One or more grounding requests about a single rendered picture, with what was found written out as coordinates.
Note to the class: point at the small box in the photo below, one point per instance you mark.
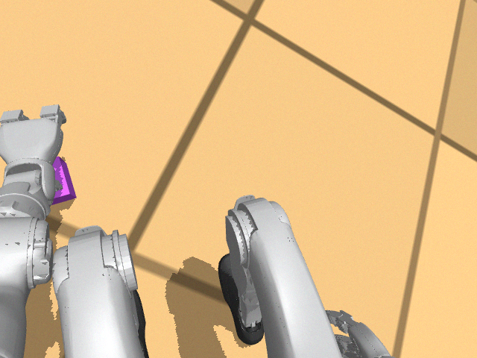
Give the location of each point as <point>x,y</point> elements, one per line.
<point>63,176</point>

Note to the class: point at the right robot foot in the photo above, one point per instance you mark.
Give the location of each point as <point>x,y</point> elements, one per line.
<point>248,335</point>

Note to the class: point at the left robot hand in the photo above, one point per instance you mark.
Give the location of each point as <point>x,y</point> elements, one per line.
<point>21,137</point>

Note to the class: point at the left robot foot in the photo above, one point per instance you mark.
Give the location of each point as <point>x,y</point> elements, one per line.
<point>141,318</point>

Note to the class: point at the left robot arm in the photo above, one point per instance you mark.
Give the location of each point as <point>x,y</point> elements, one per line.
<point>26,250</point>

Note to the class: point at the right robot hand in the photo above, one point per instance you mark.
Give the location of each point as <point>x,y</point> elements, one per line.
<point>361,343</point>

